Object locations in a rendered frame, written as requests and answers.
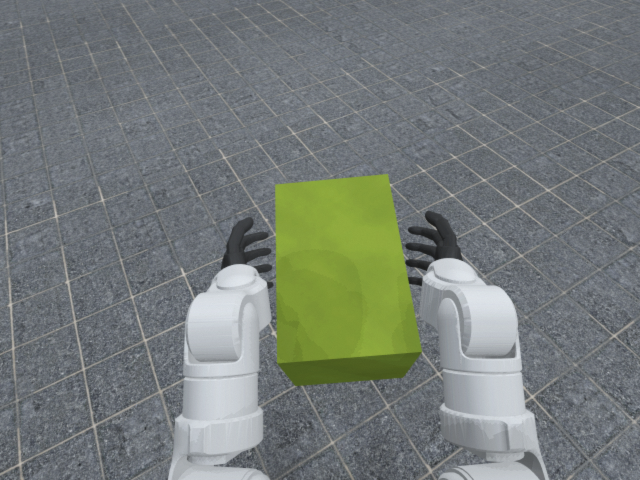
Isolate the carton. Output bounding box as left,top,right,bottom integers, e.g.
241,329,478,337
275,174,422,386

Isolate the right robot forearm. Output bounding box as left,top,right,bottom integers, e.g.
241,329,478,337
419,258,549,480

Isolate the right robot hand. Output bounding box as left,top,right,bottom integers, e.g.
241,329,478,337
405,211,463,286

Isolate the left robot hand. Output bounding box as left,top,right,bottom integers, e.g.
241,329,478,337
221,217,273,289

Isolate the left robot forearm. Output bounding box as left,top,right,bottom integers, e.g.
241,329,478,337
168,264,272,480

